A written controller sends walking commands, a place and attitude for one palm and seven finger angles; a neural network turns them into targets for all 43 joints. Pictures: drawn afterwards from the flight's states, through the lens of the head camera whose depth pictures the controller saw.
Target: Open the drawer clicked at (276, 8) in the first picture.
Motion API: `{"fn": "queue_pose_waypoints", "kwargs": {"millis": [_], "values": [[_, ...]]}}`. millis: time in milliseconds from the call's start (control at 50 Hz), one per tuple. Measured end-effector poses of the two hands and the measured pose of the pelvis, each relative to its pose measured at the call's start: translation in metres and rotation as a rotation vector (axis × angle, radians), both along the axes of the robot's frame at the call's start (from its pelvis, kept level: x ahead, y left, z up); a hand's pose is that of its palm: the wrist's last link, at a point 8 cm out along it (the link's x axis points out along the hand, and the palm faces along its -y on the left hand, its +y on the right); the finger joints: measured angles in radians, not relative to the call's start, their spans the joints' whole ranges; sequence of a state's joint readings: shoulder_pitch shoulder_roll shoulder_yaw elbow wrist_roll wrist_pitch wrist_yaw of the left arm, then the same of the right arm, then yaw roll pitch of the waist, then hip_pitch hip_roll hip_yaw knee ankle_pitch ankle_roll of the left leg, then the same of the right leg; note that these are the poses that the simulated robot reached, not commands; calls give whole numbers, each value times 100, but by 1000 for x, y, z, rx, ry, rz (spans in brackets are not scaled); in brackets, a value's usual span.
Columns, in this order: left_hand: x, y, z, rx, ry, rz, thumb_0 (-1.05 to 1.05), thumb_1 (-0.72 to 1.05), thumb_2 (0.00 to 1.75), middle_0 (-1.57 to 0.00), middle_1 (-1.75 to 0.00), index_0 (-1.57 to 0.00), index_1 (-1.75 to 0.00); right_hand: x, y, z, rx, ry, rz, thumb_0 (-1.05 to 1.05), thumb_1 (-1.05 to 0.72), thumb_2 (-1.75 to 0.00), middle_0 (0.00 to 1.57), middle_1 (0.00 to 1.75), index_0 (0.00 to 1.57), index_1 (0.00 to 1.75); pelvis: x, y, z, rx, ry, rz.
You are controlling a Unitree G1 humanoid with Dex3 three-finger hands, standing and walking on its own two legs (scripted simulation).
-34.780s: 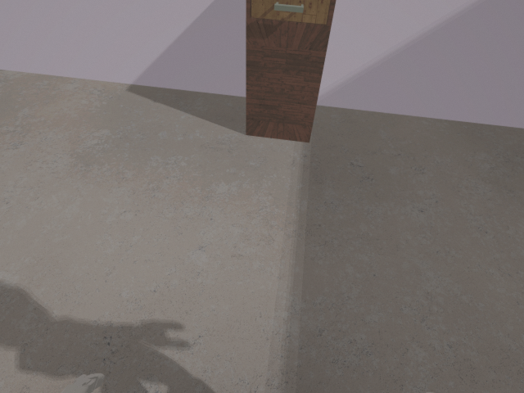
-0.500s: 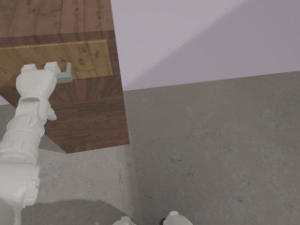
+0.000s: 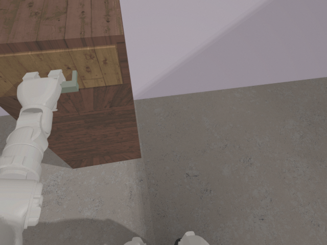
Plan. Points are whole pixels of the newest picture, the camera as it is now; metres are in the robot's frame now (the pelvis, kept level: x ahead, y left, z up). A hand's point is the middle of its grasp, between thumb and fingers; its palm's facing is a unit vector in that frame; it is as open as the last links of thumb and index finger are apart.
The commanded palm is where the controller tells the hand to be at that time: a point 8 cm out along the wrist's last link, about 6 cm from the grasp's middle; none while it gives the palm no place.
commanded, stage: pull the drawer open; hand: left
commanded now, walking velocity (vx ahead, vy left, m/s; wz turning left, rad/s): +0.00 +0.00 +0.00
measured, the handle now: (51, 82) +0.52 +0.30 +0.04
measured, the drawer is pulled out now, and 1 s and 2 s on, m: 0.00 0.11 0.22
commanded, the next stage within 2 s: none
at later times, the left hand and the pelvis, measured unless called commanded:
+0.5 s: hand (49, 119) +0.42 +0.29 +0.02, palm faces -0.02 -0.02 -1.00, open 5.9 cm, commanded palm +0.39 +0.27 +0.07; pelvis +0.00 +0.01 +0.01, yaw +0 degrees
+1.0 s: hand (47, 143) +0.35 +0.27 +0.02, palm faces +0.00 -0.02 -1.00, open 5.8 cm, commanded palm +0.32 +0.26 +0.07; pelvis +0.00 +0.00 +0.01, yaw +1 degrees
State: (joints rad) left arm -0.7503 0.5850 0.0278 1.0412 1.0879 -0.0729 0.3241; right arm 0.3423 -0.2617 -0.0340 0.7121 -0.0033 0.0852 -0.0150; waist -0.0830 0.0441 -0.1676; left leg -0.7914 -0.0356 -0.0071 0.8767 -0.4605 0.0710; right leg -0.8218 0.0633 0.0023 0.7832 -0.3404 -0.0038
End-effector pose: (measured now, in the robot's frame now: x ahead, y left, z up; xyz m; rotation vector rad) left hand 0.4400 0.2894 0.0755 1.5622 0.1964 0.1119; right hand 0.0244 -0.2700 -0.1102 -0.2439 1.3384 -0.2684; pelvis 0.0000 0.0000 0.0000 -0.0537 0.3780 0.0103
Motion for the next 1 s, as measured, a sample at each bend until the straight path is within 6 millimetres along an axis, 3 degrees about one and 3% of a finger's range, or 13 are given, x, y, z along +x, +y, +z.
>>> {"fn": "queue_pose_waypoints", "kwargs": {"millis": [240, 380, 680, 1000], "values": [[-7, 0, 0, -14, -3, -8, 0, 72, 81, -31, -132, -34, -132, 5, 5, 3, 9, -26, -15, 0, -90, -90, 20, 30, 20, 30, 3, 5, 3, -1, -15, -14], [-26, -3, -2, -18, -20, -19, 0, 73, 81, -30, -133, -33, -132, 17, 11, 3, 29, -56, -6, 0, -90, -90, 20, 30, 20, 30, 5, 7, 6, -1, -39, -12], [-60, -9, -2, -12, -33, -12, 0, 72, 83, -31, -134, -34, -133, 65, 17, 9, 46, -189, 66, 0, -90, -90, 20, 30, 20, 30, 1, 5, 10, 6, -85, 6], [-108, -17, -4, -15, -51, -2, 0, 72, 84, -30, -134, -34, -133, 89, 15, 16, 56, -277, 99, 0, -90, -90, 20, 30, 20, 30, -2, -3, 14, 18, -133, 8]]}}
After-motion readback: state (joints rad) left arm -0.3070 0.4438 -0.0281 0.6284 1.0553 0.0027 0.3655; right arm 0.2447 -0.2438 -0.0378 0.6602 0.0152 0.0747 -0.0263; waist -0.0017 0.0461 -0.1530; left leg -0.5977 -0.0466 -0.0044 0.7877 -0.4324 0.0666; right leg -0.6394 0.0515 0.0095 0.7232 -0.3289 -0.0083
